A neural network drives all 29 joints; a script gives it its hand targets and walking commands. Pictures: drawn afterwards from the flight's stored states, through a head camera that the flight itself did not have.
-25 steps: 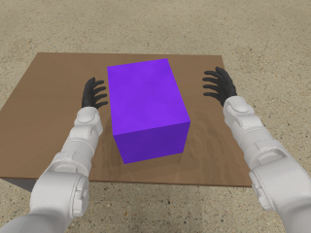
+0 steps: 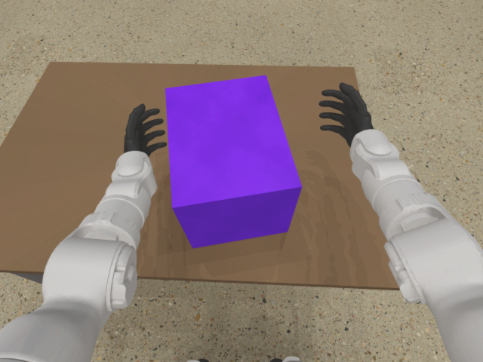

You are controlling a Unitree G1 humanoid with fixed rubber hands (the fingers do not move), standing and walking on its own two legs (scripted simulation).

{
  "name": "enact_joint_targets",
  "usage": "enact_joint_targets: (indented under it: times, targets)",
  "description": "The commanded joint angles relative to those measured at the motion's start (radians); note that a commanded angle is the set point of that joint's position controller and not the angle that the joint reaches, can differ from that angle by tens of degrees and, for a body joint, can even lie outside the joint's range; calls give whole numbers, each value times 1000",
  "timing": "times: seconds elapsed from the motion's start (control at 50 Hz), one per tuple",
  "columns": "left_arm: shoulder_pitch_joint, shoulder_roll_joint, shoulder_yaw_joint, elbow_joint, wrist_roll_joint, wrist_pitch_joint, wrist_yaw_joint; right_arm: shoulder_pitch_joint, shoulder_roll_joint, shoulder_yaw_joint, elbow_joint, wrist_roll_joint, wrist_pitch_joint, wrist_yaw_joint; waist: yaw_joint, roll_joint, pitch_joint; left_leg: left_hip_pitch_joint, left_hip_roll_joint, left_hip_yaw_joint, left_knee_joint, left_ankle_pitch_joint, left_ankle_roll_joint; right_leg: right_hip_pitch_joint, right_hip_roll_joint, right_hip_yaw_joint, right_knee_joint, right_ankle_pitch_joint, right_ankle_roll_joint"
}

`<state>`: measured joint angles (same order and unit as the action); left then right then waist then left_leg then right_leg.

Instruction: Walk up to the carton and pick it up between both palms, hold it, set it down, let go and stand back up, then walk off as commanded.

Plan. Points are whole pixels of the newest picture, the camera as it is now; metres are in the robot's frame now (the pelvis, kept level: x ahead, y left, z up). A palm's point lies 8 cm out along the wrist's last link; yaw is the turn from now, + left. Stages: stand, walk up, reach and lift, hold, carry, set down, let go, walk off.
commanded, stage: reach and lift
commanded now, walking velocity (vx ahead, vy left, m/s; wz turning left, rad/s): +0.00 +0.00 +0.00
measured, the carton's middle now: (228, 162) +0.47 +0.06 -0.03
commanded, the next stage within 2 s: none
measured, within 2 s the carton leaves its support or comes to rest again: neither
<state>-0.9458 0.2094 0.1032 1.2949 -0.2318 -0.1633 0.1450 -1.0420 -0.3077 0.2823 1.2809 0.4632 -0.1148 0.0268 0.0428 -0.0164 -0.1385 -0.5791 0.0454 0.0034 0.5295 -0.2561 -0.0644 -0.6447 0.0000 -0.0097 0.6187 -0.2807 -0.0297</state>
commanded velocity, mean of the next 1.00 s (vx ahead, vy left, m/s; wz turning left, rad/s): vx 0.00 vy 0.00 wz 0.00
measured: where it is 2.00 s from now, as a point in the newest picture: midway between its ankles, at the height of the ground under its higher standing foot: outside the picture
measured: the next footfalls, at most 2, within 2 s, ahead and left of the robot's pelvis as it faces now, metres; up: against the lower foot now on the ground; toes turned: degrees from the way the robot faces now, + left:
none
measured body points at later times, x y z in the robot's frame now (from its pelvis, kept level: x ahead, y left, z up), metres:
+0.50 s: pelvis +0.00 +0.02 -0.02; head +0.15 +0.01 +0.41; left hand +0.44 +0.22 -0.03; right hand +0.49 -0.14 +0.00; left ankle -0.02 +0.17 -0.72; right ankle +0.00 -0.09 -0.72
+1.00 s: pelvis -0.01 +0.01 -0.02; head +0.15 +0.01 +0.40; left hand +0.43 +0.19 -0.03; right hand +0.47 -0.10 -0.01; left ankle -0.02 +0.17 -0.72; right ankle +0.00 -0.09 -0.72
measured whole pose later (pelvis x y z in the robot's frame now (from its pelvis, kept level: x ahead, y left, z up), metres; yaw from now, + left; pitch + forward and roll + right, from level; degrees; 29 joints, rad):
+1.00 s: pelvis -0.01 +0.01 -0.02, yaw -1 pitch +32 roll +0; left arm -0.89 0.04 0.49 1.28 0.19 -0.47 0.16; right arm -1.03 -0.07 -0.43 1.35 -0.29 -0.45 -0.02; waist 0.05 -0.02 -0.22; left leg -0.92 0.06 0.00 0.61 -0.25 -0.06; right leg -0.95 0.02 -0.01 0.62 -0.22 -0.02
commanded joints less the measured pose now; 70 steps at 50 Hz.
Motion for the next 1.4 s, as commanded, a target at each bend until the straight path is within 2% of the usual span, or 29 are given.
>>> enact_joint_targets:
  times: [0.0, 0.08, 0.1, 0.16, 0.22, 0.34, 0.42, 0.46, 0.5, 0.56, 0.6, 0.64, 0.7, 0.78, 0.82, 0.86, 0.88, 0.92, 1.08, 1.26, 1.38]
  targets:
    - [-421, 165, 46, -100, -7, -151, -22, -512, -100, -33, -148, -24, -128, 3, 193, -52, -820, -191, -40, 107, 61, 466, -6, 522, 15, 31, 68, 832, 95]
    - [-398, 149, 43, -63, -4, -217, -31, -468, -75, -33, -97, -36, -174, 2, 184, -51, -858, -224, -41, 107, 92, 451, 3, 466, 12, 21, 101, 799, 103]
    - [-403, 138, 33, -77, -7, -231, -30, -471, -76, -42, -98, -39, -188, 4, 179, -32, -893, -214, -40, 104, 100, 461, -3, 439, 13, 12, 106, 788, 100]
    - [-396, 124, 30, -65, 0, -268, -31, -460, -76, -59, -71, -56, -222, 4, 173, -25, -929, -210, -37, 100, 127, 466, -4, 366, 19, -3, 117, 729, 96]
    - [-421, 100, 19, -121, 8, -289, -23, -481, -103, -94, -78, -79, -256, 8, 164, 19, -1016, -142, -31, 95, 160, 546, -23, 287, 35, -28, 119, 708, 86]
    - [-438, 47, 25, -230, 49, -308, 4, -484, -136, -151, -86, -126, -300, 19, 174, 90, -1155, 12, -19, 91, 208, 720, -59, 162, 67, -61, 98, 670, 62]
    - [-424, 14, 60, -266, 85, -299, 20, -486, -131, -171, -103, -156, -312, 29, 199, 111, -1189, 134, -7, 74, 227, 836, -71, 36, 74, -64, 66, 629, 54]
    - [-410, -9, 77, -260, 105, -290, 23, -475, -111, -178, -91, -171, -312, 31, 202, 102, -1172, 153, -5, 75, 227, 852, -67, 21, 74, -60, 52, 628, 53]
    - [-394, -26, 101, -240, 129, -284, 20, -474, -79, -174, -83, -182, -310, 29, 208, 74, -1135, 107, -12, 83, 216, 827, -60, 79, 70, -47, 54, 674, 60]
    - [-386, -67, 122, -225, 163, -287, 15, -479, -21, -186, -85, -214, -314, 23, 199, 34, -1093, 35, -17, 91, 198, 768, -46, 161, 60, -34, 68, 741, 75]
    - [-386, -81, 152, -218, 199, -299, 9, -473, 34, -193, -97, -240, -316, 16, 202, 18, -1069, -60, -32, 111, 180, 711, -36, 285, 49, -16, 87, 844, 84]
    - [-385, -107, 176, -191, 234, -307, -1, -451, 90, -215, -101, -280, -319, 6, 184, -10, -1036, -214, -50, 121, 141, 611, -14, 439, 25, 7, 112, 927, 98]
    - [-390, -162, 218, -178, 299, -325, -19, -444, 192, -272, -115, -371, -332, -8, 162, -30, -1012, -302, -53, 125, 97, 543, 8, 557, 6, 13, 133, 987, 115]
    - [-405, -273, 274, -182, 425, -341, -38, -428, 312, -418, -82, -557, -357, -14, 125, 8, -977, -247, -52, 137, 70, 528, 4, 563, 5, -15, 109, 926, 104]
    - [-432, -450, 256, -195, 486, -340, -68, -453, 486, -461, -78, -667, -360, 27, 130, 39, -962, -135, -47, 143, 83, 548, -16, 492, 17, -42, 78, 816, 85]
    - [-426, -605, 238, -153, 532, -341, -100, -420, 633, -505, -34, -793, -368, 72, 128, 34, -910, -55, -40, 148, 83, 565, -23, 435, 29, -70, 43, 733, 65]
    - [-421, -628, 233, -137, 542, -343, -105, -401, 660, -529, -12, -839, -371, 83, 122, 35, -891, -48, -37, 149, 79, 564, -23, 432, 29, -75, 33, 712, 59]
    - [-397, -650, 232, -111, 558, -346, -108, -368, 706, -548, 27, -893, -376, 95, 129, 35, -846, -42, -32, 148, 73, 565, -18, 420, 30, -81, 28, 682, 57]
    - [-319, -627, 267, -36, 571, -343, -117, -296, 765, -580, 92, -968, -362, 95, 135, -8, -741, -184, -44, 167, 25, 434, 25, 543, -1, -52, 38, 715, 68]
    - [-294, -607, 293, -25, 583, -337, -121, -257, 786, -588, 113, -976, -344, 86, 131, -22, -714, -258, -54, 177, 2, 368, 49, 604, -20, -30, 53, 743, 77]
    - [-299, -603, 301, -26, 586, -333, -122, -254, 790, -601, 122, -977, -334, 83, 128, -21, -697, -262, -54, 179, 1, 330, 55, 596, -15, -29, 57, 712, 80]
